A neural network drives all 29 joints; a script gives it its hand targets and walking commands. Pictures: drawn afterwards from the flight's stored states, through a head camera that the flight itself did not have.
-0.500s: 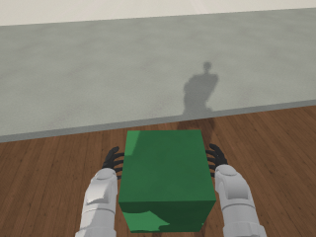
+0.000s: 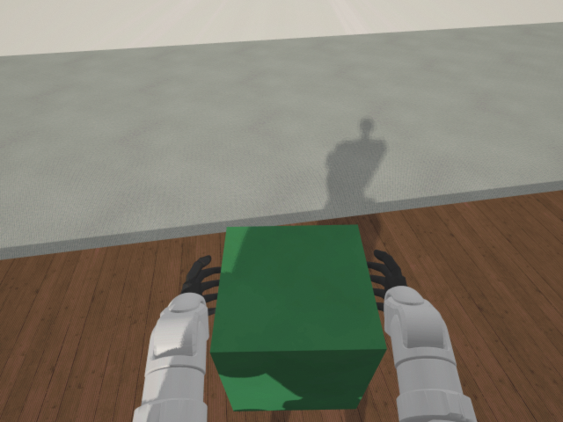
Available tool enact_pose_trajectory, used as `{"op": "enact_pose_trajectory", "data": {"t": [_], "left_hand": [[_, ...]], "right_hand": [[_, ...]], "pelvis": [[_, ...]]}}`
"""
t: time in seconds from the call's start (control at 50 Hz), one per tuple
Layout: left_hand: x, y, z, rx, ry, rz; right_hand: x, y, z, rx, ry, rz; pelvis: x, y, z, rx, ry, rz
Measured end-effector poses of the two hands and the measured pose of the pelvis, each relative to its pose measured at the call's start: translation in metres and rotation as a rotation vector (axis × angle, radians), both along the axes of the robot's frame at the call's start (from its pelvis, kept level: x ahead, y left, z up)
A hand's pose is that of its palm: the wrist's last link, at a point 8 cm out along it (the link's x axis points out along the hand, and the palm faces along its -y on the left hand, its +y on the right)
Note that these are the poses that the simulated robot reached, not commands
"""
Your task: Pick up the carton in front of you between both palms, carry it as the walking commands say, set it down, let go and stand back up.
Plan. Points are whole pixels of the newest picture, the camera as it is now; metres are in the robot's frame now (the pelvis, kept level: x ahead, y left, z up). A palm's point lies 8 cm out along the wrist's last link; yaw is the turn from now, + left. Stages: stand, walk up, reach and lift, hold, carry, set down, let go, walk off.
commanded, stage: carry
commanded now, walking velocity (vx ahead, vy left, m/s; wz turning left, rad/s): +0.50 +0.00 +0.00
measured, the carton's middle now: (293, 321) +0.30 +0.00 -0.03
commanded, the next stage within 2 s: none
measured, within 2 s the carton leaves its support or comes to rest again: neither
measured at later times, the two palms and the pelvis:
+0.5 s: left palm (214, 226) +0.41 +0.13 +0.08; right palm (390, 226) +0.41 -0.17 +0.07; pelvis +0.15 -0.02 +0.00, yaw -2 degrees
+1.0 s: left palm (229, 147) +0.73 +0.14 +0.04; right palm (351, 147) +0.72 -0.16 +0.05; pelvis +0.46 +0.00 -0.02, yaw -3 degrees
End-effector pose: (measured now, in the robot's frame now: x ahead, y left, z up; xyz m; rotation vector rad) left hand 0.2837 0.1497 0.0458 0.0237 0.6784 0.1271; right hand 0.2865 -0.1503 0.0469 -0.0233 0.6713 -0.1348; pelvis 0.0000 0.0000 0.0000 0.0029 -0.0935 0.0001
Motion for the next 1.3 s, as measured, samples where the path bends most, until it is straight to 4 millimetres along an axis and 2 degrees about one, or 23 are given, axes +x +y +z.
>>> {"op": "enact_pose_trajectory", "data": {"t": [0.14,0.24,0.34,0.44,0.54,0.62,0.74,0.84,0.94,1.04,1.1,1.16,1.3], "left_hand": [[0.016,-0.005,0.012,-0.005,-0.051,0.005],[0.04,-0.018,0.025,-0.016,-0.049,0.014],[0.065,-0.016,0.029,-0.015,0.009,0.039],[0.102,-0.009,0.033,-0.037,0.024,0.05],[0.151,-0.029,0.035,-0.055,0.049,0.032],[0.195,-0.043,0.034,-0.049,0.028,0.017],[0.257,-0.034,0.04,-0.062,0.056,0.077],[0.325,-0.02,0.036,-0.059,0.042,0.092],[0.407,-0.009,0.009,-0.068,0.041,0.047],[0.471,-0.012,-0.002,-0.059,0.144,-0.02],[0.507,-0.015,0.003,-0.054,0.162,-0.056],[0.543,-0.017,0.011,-0.054,0.141,-0.072],[0.634,-0.019,0.034,-0.062,0.03,-0.033]], "right_hand": [[0.015,-0.005,0.01,0.016,-0.051,-0.012],[0.037,-0.018,0.02,0.021,-0.049,-0.015],[0.073,-0.015,0.031,0.025,0.009,0.007],[0.106,-0.009,0.03,0.072,0.025,-0.038],[0.139,-0.029,0.027,0.073,0.048,-0.075],[0.184,-0.043,0.03,0.077,0.027,-0.087],[0.265,-0.034,0.041,0.077,0.057,-0.04],[0.335,-0.02,0.033,0.069,0.043,-0.019],[0.404,-0.008,0.009,0.05,0.04,-0.053],[0.447,-0.011,-0.003,0.046,0.139,-0.12],[0.473,-0.014,0.004,0.044,0.157,-0.152],[0.507,-0.015,0.015,0.041,0.135,-0.163],[0.612,-0.019,0.04,0.043,0.026,-0.121]], "pelvis": [[0.014,-0.005,-0.007,0.0,0.088,-0.017],[0.041,-0.016,-0.012,-0.01,0.127,0.01],[0.075,-0.013,-0.007,0.017,0.158,0.024],[0.118,-0.012,-0.009,0.018,0.183,-0.032],[0.167,-0.022,-0.007,-0.014,0.183,-0.032],[0.211,-0.034,-0.013,-0.019,0.18,0.015],[0.278,-0.038,-0.001,0.022,0.193,0.012],[0.347,-0.027,-0.007,0.028,0.183,-0.003],[0.426,-0.006,-0.031,0.027,0.141,-0.041],[0.482,0.008,-0.014,0.01,0.147,-0.07],[0.516,0.012,-0.002,-0.009,0.157,-0.075],[0.553,0.012,0.005,-0.027,0.165,-0.07],[0.649,-0.001,0.003,-0.031,0.159,-0.054]]}}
